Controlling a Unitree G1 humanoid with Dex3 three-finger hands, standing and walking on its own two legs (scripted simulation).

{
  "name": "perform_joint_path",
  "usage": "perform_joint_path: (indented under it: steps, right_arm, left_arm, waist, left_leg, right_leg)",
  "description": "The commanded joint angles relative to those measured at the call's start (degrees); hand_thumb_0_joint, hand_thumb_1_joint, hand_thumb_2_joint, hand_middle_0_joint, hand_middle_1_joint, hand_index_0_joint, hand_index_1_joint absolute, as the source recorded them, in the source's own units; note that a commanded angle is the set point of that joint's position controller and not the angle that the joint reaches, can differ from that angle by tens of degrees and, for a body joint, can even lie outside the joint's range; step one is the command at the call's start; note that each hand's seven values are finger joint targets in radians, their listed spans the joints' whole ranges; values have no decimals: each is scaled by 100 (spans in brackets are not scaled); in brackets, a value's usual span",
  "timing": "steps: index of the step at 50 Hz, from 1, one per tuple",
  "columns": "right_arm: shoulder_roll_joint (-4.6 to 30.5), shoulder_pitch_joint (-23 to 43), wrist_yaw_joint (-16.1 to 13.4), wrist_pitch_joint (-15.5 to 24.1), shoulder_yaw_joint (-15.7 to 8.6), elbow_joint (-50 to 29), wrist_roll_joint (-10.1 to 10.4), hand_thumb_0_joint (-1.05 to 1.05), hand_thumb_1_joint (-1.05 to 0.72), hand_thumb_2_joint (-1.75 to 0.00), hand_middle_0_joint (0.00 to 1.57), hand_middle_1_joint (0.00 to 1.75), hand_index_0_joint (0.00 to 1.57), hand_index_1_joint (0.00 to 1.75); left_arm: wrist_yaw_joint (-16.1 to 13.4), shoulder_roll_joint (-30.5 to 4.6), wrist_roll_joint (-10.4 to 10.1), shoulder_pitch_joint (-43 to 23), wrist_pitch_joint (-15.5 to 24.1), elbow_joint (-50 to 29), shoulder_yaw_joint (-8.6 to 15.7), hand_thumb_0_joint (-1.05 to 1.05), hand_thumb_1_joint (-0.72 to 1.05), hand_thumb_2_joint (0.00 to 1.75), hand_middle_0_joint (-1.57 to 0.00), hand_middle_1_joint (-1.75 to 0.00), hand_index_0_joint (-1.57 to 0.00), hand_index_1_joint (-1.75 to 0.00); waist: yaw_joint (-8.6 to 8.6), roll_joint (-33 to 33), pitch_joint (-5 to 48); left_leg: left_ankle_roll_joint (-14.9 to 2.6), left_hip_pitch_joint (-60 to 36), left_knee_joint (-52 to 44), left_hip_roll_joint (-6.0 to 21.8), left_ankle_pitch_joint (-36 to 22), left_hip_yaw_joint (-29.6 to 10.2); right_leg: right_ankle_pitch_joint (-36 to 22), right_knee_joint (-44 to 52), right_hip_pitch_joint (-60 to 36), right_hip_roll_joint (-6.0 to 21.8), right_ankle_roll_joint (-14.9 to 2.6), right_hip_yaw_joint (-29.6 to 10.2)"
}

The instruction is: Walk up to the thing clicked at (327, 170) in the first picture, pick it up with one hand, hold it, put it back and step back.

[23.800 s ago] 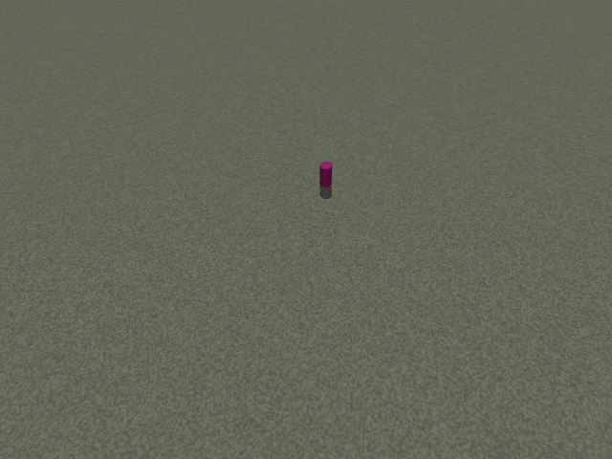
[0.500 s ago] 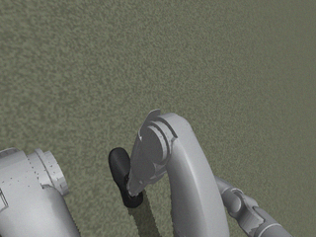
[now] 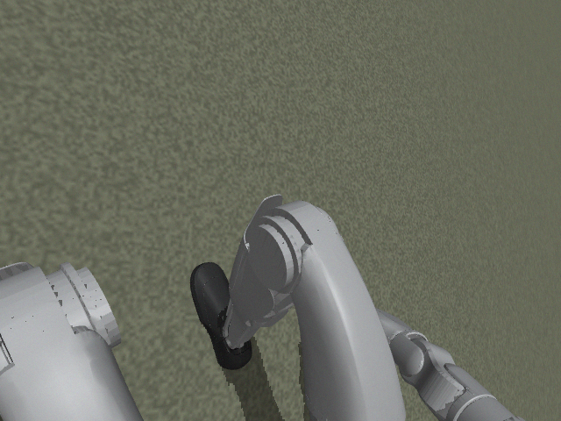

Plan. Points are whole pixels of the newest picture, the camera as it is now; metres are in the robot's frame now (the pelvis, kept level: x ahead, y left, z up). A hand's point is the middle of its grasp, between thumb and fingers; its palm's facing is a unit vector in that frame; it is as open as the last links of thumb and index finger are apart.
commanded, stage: withdraw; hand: left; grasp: from the side
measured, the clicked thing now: out of the picture +0.46 +0.31 -0.24
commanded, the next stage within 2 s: rise in 0.44 s
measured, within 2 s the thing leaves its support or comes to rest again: neither
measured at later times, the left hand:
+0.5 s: hand out of the picture +0.46 +0.39 -0.12, palm faces +0.47 -0.88 -0.05, open 17.4 cm
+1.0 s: hand out of the picture +0.34 +0.42 -0.03, palm faces +0.35 -0.81 -0.47, open 17.1 cm
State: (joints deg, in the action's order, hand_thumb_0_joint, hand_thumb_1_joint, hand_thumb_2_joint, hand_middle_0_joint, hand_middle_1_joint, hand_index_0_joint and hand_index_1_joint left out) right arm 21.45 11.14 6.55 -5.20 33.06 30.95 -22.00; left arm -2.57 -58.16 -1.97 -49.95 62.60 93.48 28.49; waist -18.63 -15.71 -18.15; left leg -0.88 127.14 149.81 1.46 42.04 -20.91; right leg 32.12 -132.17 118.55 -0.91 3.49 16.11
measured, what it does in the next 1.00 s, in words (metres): rises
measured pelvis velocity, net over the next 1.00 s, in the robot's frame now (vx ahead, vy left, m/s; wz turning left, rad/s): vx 0.01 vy -0.01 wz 0.16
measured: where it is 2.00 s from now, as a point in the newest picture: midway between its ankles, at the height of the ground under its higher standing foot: (165, 379)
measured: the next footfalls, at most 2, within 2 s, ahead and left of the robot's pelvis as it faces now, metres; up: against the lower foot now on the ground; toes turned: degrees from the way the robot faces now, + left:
none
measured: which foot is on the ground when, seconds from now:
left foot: down 0.00-1.00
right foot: down 0.00-1.00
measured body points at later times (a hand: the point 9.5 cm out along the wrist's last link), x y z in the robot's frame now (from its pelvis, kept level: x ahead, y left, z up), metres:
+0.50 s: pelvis +0.00 +0.00 +0.00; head +0.24 +0.18 +0.33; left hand +0.43 +0.43 -0.12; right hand +0.15 -0.26 -0.04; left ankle +0.08 +0.12 -0.27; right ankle +0.15 -0.12 -0.27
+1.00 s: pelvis +0.01 -0.01 +0.06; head +0.21 +0.10 +0.45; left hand +0.32 +0.46 +0.00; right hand +0.19 -0.25 -0.05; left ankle +0.08 +0.12 -0.27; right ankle +0.15 -0.12 -0.27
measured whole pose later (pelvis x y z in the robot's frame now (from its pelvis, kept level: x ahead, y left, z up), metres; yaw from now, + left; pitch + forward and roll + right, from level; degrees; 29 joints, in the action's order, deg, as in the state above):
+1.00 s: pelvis +0.01 -0.01 +0.06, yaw +9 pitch +31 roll -9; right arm 17.1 -5.5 4.4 -10.0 4.7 33.3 -1.7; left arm 3.1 -40.6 5.8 -26.6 14.8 47.7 25.8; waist -6.3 -0.7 4.1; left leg -2.5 125.8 133.2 2.1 39.6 -5.7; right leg 34.7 -125.6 122.6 2.3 1.8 4.7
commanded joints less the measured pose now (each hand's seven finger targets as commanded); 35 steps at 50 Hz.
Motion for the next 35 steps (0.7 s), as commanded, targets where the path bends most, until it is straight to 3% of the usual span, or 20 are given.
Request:
perform_joint_path:
  steps: [1,4,9,14,16,19,22,23,24,25,27,28,29,30,33,34,35]
  right_arm:
    - [2088,-369,-129,-107,-672,95,-15,0,-92,-90,20,30,20,30]
    - [2112,-365,-120,-106,-677,83,1,0,-90,-90,20,30,20,30]
    - [2117,-370,-146,-128,-646,29,40,0,-90,-90,20,30,20,30]
    - [2186,-607,-207,-194,-761,9,150,0,-91,-90,20,30,20,30]
    - [2189,-644,-225,-217,-873,-33,213,0,-92,-90,20,30,20,30]
    - [2154,-836,-265,-271,-1051,-7,327,0,-92,-91,20,30,20,30]
    - [2060,-965,-287,-250,-1196,-36,525,0,-91,-90,20,30,20,30]
    - [2093,-996,-295,-226,-1283,-60,588,0,-91,-90,20,30,20,30]
    - [2060,-1060,-301,-218,-1307,-37,649,0,-90,-90,20,30,20,30]
    - [2044,-1109,-299,-200,-1371,-84,695,0,-89,-90,20,30,20,30]
    - [1989,-1197,-291,-172,-1458,-41,792,0,-88,-89,20,30,20,30]
    - [1971,-1274,-282,-133,-1511,-27,810,0,-84,-90,20,30,20,30]
    - [1833,-1410,-279,-182,-1881,161,1033,0,-92,-92,20,30,20,30]
    - [1797,-1483,-253,-216,-1909,88,1085,0,-95,-92,20,30,20,30]
    - [1682,-1728,-204,-286,-2144,97,1235,0,-98,-93,20,30,20,30]
    - [1697,-1877,-203,-318,-2267,70,1292,0,-101,-94,20,30,20,30]
    - [1628,-1897,-207,-344,-2328,80,1339,0,-102,-94,20,30,20,30]
  left_arm:
    - [5,-642,-14,-1217,390,-789,9,0,-46,25,-39,-32,-39,-32]
    - [0,-667,-31,-1235,386,-743,51,0,-47,24,-27,-25,-27,-26]
    - [88,-1071,-31,-1187,396,-970,174,0,-51,15,-15,-13,-14,-13]
    - [241,-1880,-60,-1430,191,-1817,685,0,-61,6,-8,-5,-8,-5]
    - [395,-1959,-29,-1267,-4,-2130,817,0,-61,6,-8,-4,-8,-5]
    - [740,-1827,-46,-879,-404,-2289,884,0,-61,3,-9,-4,-8,-5]
    - [1129,-1159,-305,-548,-830,-2233,675,0,-61,4,-8,-6,-8,-6]
    - [1229,-1142,-379,-640,-919,-2439,715,0,-61,3,-7,-5,-8,-5]
    - [1348,-891,-433,-512,-1042,-2278,553,0,-61,3,-6,-5,-7,-5]
    - [1405,-920,-471,-438,-1132,-2465,634,0,-61,4,-5,-6,-7,-5]
    - [1531,-487,-515,-404,-1277,-2444,365,0,-61,5,-3,-6,-6,-5]
    - [1539,-528,-527,-464,-1322,-2612,431,0,-53,6,-6,-1,-4,-2]
    - [1252,-1350,331,-90,-1773,-2016,623,0,-58,8,-9,-8,-7,-9]
    - [1204,-1010,278,-560,-1938,-2493,455,0,-58,9,-8,-8,-7,-8]
    - [1015,-1417,529,-939,-2352,-3498,581,0,-61,8,-10,-8,-9,-9]
    - [928,-1652,613,-921,-2520,-3777,794,0,-61,9,-11,-9,-9,-10]
    - [870,-1839,710,-831,-2676,-3970,849,0,-61,9,-12,-10,-10,-11]
  waist:
    - [-912,3411,3240]
    - [-911,3399,3136]
    - [-763,3525,3214]
    - [-531,4068,3641]
    - [-381,4307,3754]
    - [-232,4341,3987]
    - [-201,3889,3804]
    - [-200,3768,3802]
    - [-225,3605,3751]
    - [-147,3476,3843]
    - [-173,3332,3789]
    - [-138,3268,3875]
    - [298,3620,4242]
    - [129,3762,4286]
    - [416,4226,4866]
    - [545,4390,5167]
    - [650,4502,5289]
  left_leg:
    - [208,-2525,-1918,339,-1246,305]
    - [208,-2385,-1973,330,-1031,295]
    - [196,-2378,-1935,357,-1082,360]
    - [266,-2774,-2044,406,-1399,408]
    - [316,-2985,-2148,420,-1465,409]
    - [327,-3026,-2223,402,-1649,476]
    - [230,-2476,-2271,347,-1282,583]
    - [210,-2419,-2283,343,-1228,566]
    - [175,-2299,-2286,326,-1071,568]
    - [146,-2205,-2262,312,-1038,607]
    - [126,-2126,-2303,286,-893,587]
    - [113,-2099,-2258,274,-955,617]
    - [138,-2515,-2545,254,-990,797]
    - [167,-2603,-2638,299,-917,721]
    - [158,-2873,-2755,246,-911,897]
    - [175,-3055,-2836,237,-1078,933]
    - [163,-3093,-2845,219,-1107,1027]
  right_leg:
    - [-1078,792,-1743,-350,-304,396]
    - [-905,812,-1686,-354,-323,419]
    - [-916,771,-1774,-357,-329,359]
    - [-1018,673,-1784,-311,-364,283]
    - [-987,628,-1658,-278,-380,268]
    - [-1037,616,-1627,-258,-401,209]
    - [-843,706,-1600,-256,-403,187]
    - [-824,715,-1490,-238,-405,182]
    - [-742,758,-1486,-234,-397,188]
    - [-733,778,-1513,-227,-402,171]
    - [-642,773,-1371,-193,-413,157]
    - [-705,774,-1395,-202,-420,136]
    - [-520,886,-1138,-139,-461,-40]
    - [-474,830,-924,-133,-469,-14]
    - [-453,842,-892,-94,-499,-179]
    - [-524,792,-954,-81,-518,-234]
    - [-527,830,-1003,-81,-526,-316]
